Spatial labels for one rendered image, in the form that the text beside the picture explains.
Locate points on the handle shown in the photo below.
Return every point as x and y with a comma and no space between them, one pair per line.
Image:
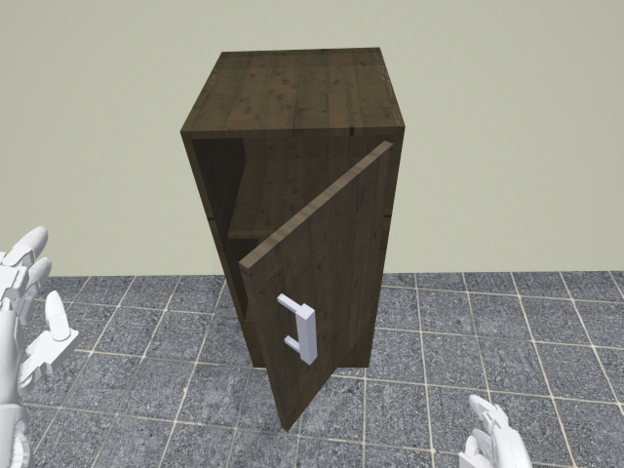
306,329

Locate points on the cupboard door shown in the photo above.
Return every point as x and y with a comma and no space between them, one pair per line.
326,257

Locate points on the robot right hand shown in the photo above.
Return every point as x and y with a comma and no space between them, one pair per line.
505,447

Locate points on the left robot forearm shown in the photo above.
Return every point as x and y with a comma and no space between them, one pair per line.
15,451

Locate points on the robot left hand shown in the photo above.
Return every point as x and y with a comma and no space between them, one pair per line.
20,281

